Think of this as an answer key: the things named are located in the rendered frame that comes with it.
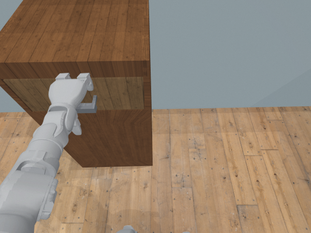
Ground robot left upper arm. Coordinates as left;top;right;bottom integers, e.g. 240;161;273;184
0;170;58;233

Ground left robot hand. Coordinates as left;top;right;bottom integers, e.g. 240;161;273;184
49;73;94;135

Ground left robot forearm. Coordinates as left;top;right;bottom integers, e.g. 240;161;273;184
0;103;76;198

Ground handle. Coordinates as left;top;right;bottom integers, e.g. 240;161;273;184
76;95;97;113

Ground cabinet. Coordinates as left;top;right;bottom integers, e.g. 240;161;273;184
0;0;153;167

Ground robot left shin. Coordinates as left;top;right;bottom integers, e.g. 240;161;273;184
123;225;134;230

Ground drawer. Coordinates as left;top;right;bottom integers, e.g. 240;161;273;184
3;77;144;111

